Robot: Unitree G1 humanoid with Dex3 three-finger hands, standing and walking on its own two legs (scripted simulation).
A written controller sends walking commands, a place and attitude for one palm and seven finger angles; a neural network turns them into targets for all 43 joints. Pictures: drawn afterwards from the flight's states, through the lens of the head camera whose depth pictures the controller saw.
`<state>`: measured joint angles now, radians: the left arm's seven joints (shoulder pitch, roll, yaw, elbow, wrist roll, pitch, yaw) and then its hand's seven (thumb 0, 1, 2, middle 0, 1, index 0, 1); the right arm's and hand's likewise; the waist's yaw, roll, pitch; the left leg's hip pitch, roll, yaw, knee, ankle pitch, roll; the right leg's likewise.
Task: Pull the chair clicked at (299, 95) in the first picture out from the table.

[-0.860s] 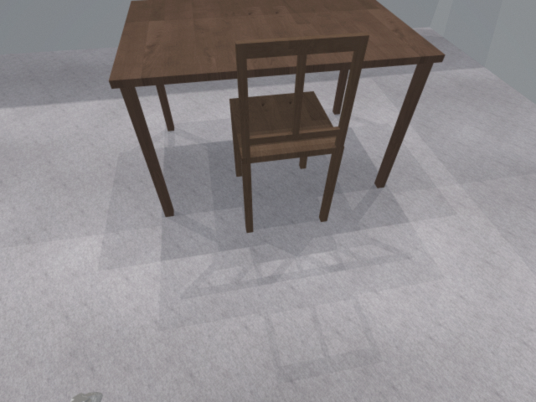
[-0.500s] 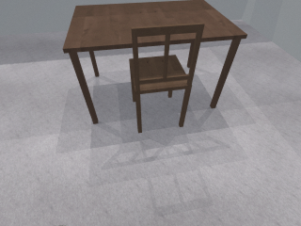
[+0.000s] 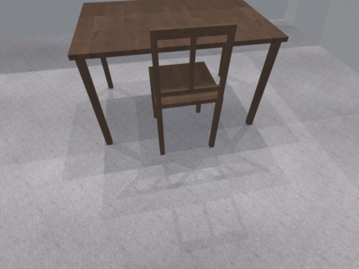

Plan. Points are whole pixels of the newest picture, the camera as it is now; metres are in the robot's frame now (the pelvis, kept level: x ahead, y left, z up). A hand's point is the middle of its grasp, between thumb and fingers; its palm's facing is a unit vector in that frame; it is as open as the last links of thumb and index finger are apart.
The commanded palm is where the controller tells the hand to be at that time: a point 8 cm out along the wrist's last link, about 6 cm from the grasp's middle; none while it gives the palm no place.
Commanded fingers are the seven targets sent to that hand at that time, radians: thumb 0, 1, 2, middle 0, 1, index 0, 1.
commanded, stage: look at it before walking up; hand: left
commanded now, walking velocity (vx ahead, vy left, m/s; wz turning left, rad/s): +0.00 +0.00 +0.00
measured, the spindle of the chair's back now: (192, 64) +1.04 +0.00 -0.09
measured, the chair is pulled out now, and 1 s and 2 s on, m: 0.00 0.00 0.00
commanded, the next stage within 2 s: walk to a spot facing it in 0.58 s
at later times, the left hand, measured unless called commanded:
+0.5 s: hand out of the picture +0.08 +0.25 -0.15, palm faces -0.02 -0.94 -0.34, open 7.4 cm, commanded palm none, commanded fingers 0.00 0.90 0.90 -0.20 -0.30 -0.20 -0.30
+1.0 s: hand out of the picture +0.08 +0.22 -0.17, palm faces -0.10 -0.95 -0.29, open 7.4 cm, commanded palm none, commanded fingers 0.00 0.90 0.90 -0.20 -0.30 -0.20 -0.30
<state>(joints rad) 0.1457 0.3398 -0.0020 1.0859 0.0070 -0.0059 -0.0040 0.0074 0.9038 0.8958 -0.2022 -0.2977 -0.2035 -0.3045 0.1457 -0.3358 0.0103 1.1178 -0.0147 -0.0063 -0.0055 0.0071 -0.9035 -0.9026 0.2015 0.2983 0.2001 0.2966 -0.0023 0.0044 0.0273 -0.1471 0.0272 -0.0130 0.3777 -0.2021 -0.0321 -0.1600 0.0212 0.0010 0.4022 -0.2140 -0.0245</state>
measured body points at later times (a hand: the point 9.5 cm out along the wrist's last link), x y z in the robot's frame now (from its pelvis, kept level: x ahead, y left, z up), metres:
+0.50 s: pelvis +0.01 +0.00 +0.00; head +0.01 +0.01 +0.45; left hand +0.08 +0.30 -0.13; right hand +0.09 -0.29 -0.13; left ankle +0.00 +0.14 -0.74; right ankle +0.00 -0.10 -0.74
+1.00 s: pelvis +0.00 +0.00 -0.01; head +0.02 +0.00 +0.43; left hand +0.08 +0.27 -0.15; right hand +0.06 -0.27 -0.15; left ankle +0.00 +0.14 -0.74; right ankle +0.00 -0.10 -0.74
